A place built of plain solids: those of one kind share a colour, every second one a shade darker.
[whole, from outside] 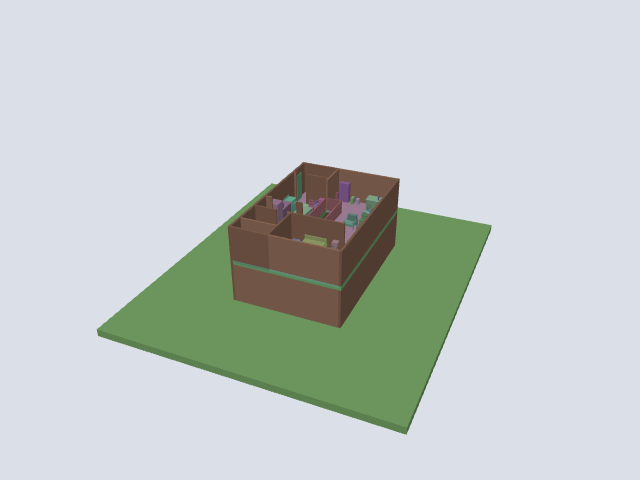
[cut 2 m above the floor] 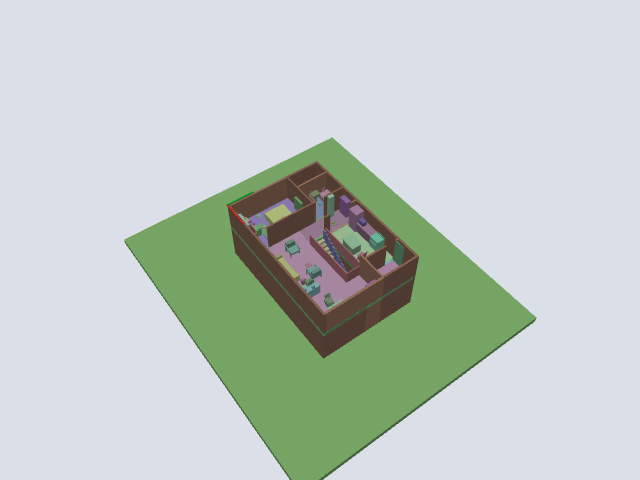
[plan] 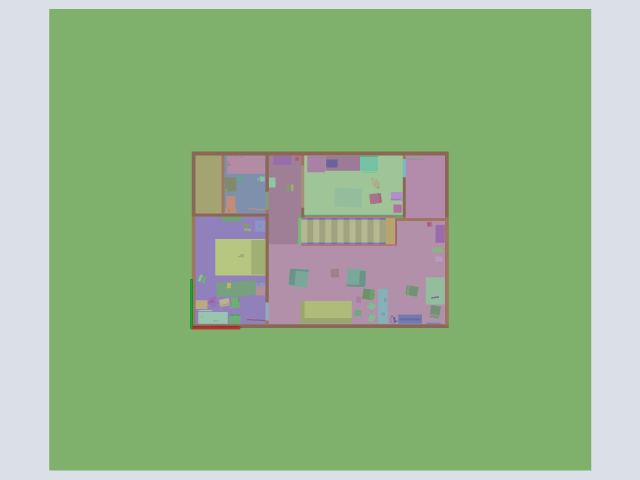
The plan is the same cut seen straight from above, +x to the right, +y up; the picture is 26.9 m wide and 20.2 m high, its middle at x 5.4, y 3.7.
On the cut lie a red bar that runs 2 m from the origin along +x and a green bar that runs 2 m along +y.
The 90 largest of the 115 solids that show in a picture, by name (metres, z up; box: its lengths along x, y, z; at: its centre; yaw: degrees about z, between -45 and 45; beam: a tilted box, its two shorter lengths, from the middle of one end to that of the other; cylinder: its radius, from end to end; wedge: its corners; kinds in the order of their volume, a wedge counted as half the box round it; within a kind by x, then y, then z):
{
 "under_1": {"box": [22.82, 19.42, 0.5], "at": [5.41, 3.71, -0.39]},
 "stair_1": {"box": [0.25, 1.11, 3.01], "at": [4.74, 4.08, 1.2]},
 "stair_2": {"box": [0.51, 1.11, 2.81], "at": [4.86, 4.08, 1.11]},
 "stair_3": {"box": [0.76, 1.11, 2.62], "at": [4.99, 4.08, 1.01]},
 "stair_4": {"box": [1.01, 1.11, 2.43], "at": [5.12, 4.08, 0.91]},
 "stair_5": {"box": [1.27, 1.11, 2.23], "at": [5.24, 4.08, 0.82]},
 "stair_6": {"box": [1.52, 1.11, 2.04], "at": [5.37, 4.08, 0.72]},
 "stair_7": {"box": [1.78, 1.11, 1.85], "at": [5.5, 4.08, 0.62]},
 "stair_8": {"box": [2.03, 1.11, 1.65], "at": [5.62, 4.08, 0.53]},
 "stair_9": {"box": [2.28, 1.11, 1.46], "at": [5.75, 4.08, 0.43]},
 "stair_10": {"box": [2.54, 1.11, 1.27], "at": [5.88, 4.08, 0.33]},
 "stair_11": {"box": [2.79, 1.11, 1.07], "at": [6.01, 4.08, 0.24]},
 "stair_12": {"box": [3.04, 1.11, 0.88], "at": [6.13, 4.08, 0.14]},
 "stair_13": {"box": [3.3, 1.11, 0.69], "at": [6.26, 4.08, 0.04]},
 "stair_14": {"box": [3.55, 1.11, 0.49], "at": [6.39, 4.08, -0.05]},
 "wall_1": {"box": [0.16, 4.53, 2.35], "at": [0.08, 2.42, 4.08]},
 "wall_2": {"box": [0.16, 7.1, 2.9], "at": [0.08, 3.71, 1.15]},
 "wall_3": {"box": [0.16, 2.44, 2.35], "at": [0.08, 6.04, 4.08]},
 "wall_4": {"box": [0.13, 2.44, 2.35], "at": [1.31, 6.04, 4.08]},
 "wall_5": {"box": [3.24, 0.13, 2.35], "at": [1.62, 4.75, 4.08]},
 "wall_6": {"box": [0.13, 3.61, 2.35], "at": [3.17, 2.88, 4.08]},
 "wall_7": {"box": [0.13, 0.15, 2.35], "at": [3.17, 4.89, 4.08]},
 "wall_8": {"box": [0.13, 1.53, 2.35], "at": [3.17, 6.5, 4.08]},
 "wall_9": {"box": [0.13, 0.43, 2.35], "at": [4.67, 4.84, 4.08]},
 "wall_10": {"box": [0.13, 0.43, 2.35], "at": [4.67, 7.05, 4.08]},
 "wall_11": {"box": [10.82, 0.16, 5.55], "at": [5.41, 0.08, 2.48]},
 "wall_12": {"box": [10.82, 0.16, 5.55], "at": [5.41, 7.34, 2.48]},
 "wall_13": {"box": [6.34, 0.13, 2.9], "at": [7.65, 4.7, 1.15]},
 "wall_14": {"box": [0.13, 1.71, 2.35], "at": [8.95, 5.49, 4.08]},
 "wall_15": {"box": [0.13, 0.15, 2.35], "at": [8.95, 7.18, 4.08]},
 "wall_16": {"box": [2.26, 0.13, 2.35], "at": [9.69, 4.57, 4.08]},
 "wall_17": {"box": [0.16, 3.23, 2.9], "at": [10.74, 1.77, 1.15]},
 "wall_18": {"box": [0.16, 4.34, 2.35], "at": [10.74, 2.33, 4.08]},
 "wall_19": {"box": [0.16, 1.11, 2.9], "at": [10.74, 4.08, 1.15]},
 "wall_20": {"box": [0.16, 2.63, 2.35], "at": [10.74, 5.95, 4.08]},
 "wall_21": {"box": [0.16, 2.5, 2.9], "at": [10.74, 6.01, 1.15]},
 "floor_shut_1": {"box": [10.5, 3.23, 0.5], "at": [5.41, 1.77, -0.25]},
 "floor_shut_2": {"box": [10.5, 2.5, 0.5], "at": [5.41, 6.01, -0.25]},
 "upper_floor_living_1": {"box": [1.37, 3.74, 0.16], "at": [3.92, 5.39, 2.82]},
 "upper_floor_living_2": {"box": [7.42, 3.36, 0.16], "at": [6.95, 1.84, 2.82]},
 "upper_floor_living_3": {"box": [2.1, 0.98, 0.16], "at": [9.61, 4.01, 2.82]},
 "upper_floor_bedroom_1": {"box": [2.95, 4.53, 0.16], "at": [1.64, 2.42, 2.82]},
 "upper_floor_kitchen_1": {"box": [4.14, 2.63, 0.16], "at": [6.81, 5.95, 2.82]},
 "double_bed_1": {"box": [2.11, 1.55, 0.4], "at": [2.05, 2.97, 3.4]},
 "double_bed_2": {"box": [0.55, 1.45, 0.2], "at": [2.78, 2.97, 3.6]},
 "double_bed_3": {"box": [0.07, 1.52, 1.05], "at": [3.06, 2.97, 3.42]},
 "floor_vestibule_1": {"box": [2.5, 1.11, 0.5], "at": [9.41, 4.08, -0.25]},
 "wall_band_1": {"box": [0.16, 7.1, 0.31], "at": [0.08, 3.71, 2.74]},
 "wall_band_2": {"box": [0.13, 1.11, 0.31], "at": [4.54, 4.08, 2.74]},
 "wall_band_3": {"box": [10.82, 0.16, 0.31], "at": [5.41, 0.08, 2.74]},
 "wall_band_4": {"box": [6.34, 0.13, 0.31], "at": [7.65, 4.7, 2.74]},
 "wall_band_5": {"box": [0.16, 3.23, 0.31], "at": [10.74, 1.77, 2.74]},
 "kitchen_table_1": {"box": [1.06, 0.71, 0.72], "at": [6.59, 5.48, 3.26], "yaw": -2.1},
 "kitchen_table_2": {"box": [0.71, 1.06, 0.72], "at": [10.25, 1.55, 3.26]},
 "fridge_1": {"box": [0.75, 0.7, 1.72], "at": [5.24, 6.9, 3.76]},
 "sofa_1": {"box": [2.16, 0.23, 0.39], "at": [5.66, 0.31, 3.54]},
 "sofa_2": {"box": [2.16, 0.93, 0.34], "at": [5.66, 0.67, 3.18]},
 "flat_shelf_1": {"box": [0.76, 0.39, 1.46], "at": [3.81, 7.05, 3.63]},
 "flat_shelf_2": {"box": [0.39, 0.76, 1.46], "at": [10.46, 3.96, 3.63]},
 "upper_floor_laundry_1": {"box": [1.65, 2.63, 0.16], "at": [9.84, 5.95, 2.82]},
 "counter_run_1": {"box": [1.46, 0.61, 0.78], "at": [6.35, 6.95, 3.39]},
 "upper_floor_bath_1": {"box": [1.73, 2.44, 0.16], "at": [2.25, 6.04, 2.82]},
 "stair_guard_1": {"box": [3.95, 0.08, 0.95], "at": [6.58, 3.48, 3.37]},
 "stair_guard_2": {"box": [3.82, 0.08, 0.95], "at": [6.65, 4.67, 3.37]},
 "stair_guard_3": {"box": [0.08, 0.98, 0.95], "at": [8.6, 4.01, 3.37]},
 "chest_drawers_1": {"box": [1.24, 0.5, 1.03], "at": [0.9, 0.42, 3.42]},
 "bathtub_1": {"box": [1.6, 0.76, 0.44], "at": [2.29, 6.87, 3.12]},
 "range_cooker_1": {"box": [0.76, 0.65, 0.94], "at": [7.46, 6.92, 3.37]},
 "cube_shelf_1": {"box": [0.39, 1.46, 0.76], "at": [8.04, 0.91, 3.28]},
 "upper_floor_closet_1": {"box": [1.09, 2.44, 0.16], "at": [0.7, 6.04, 2.82]},
 "armchair_frame_1": {"box": [0.26, 0.62, 0.41], "at": [4.23, 2.12, 3.51], "yaw": -4.1},
 "armchair_frame_2": {"box": [0.74, 0.63, 0.18], "at": [4.51, 2.1, 3.22], "yaw": -4.1},
 "armchair_frame_3": {"box": [0.74, 0.63, 0.18], "at": [6.91, 2.1, 3.22], "yaw": -2.2},
 "armchair_frame_4": {"box": [0.26, 0.62, 0.41], "at": [7.19, 2.09, 3.51], "yaw": -2.2},
 "wall_foot_1": {"box": [0.16, 4.53, 0.17], "at": [0.08, 2.42, 2.82]},
 "wall_foot_2": {"box": [0.16, 2.44, 0.17], "at": [0.08, 6.04, 2.82]},
 "wall_foot_3": {"box": [0.16, 2.63, 0.17], "at": [10.74, 5.95, 2.82]},
 "billy_1": {"box": [0.28, 0.42, 2.02], "at": [3.39, 6.12, 3.91]},
 "hamper_1": {"box": [0.46, 0.36, 0.65], "at": [1.83, 0.36, 3.22]},
 "hamper_2": {"box": [0.33, 0.46, 0.61], "at": [1.83, 1.07, 3.2], "yaw": 3.8},
 "tv_board_1": {"box": [1.0, 0.4, 0.48], "at": [9.19, 0.37, 3.14]},
 "leaning_mirror_1": {"box": [0.83, 0.2, 1.12], "at": [1.69, 4.59, 3.46]},
 "bedside_table_1": {"box": [0.43, 0.48, 0.56], "at": [2.89, 4.28, 3.18]},
 "bar_stool_1": {"box": [0.35, 0.35, 0.74], "at": [8.67, 5.02, 3.27]},
 "rug_1": {"box": [1.7, 0.62, 0.08], "at": [1.9, 1.65, 2.87], "yaw": 3.4},
 "leaf_laundry_door_1": {"box": [0.77, 0.05, 2.01], "at": [9.39, 7.1, 3.91], "yaw": -1.0},
 "pedestal_basin_1": {"box": [0.48, 0.6, 0.2], "at": [1.64, 6.04, 3.67]},
 "dish_rack_1": {"box": [0.47, 0.35, 0.34], "at": [5.9, 6.92, 3.98]},
 "recycling_tote_1": {"box": [0.5, 0.37, 0.29], "at": [0.42, 0.98, 3.04]},
 "recycling_crate_1": {"box": [0.48, 0.36, 0.28], "at": [8.63, 5.54, 3.04]}
}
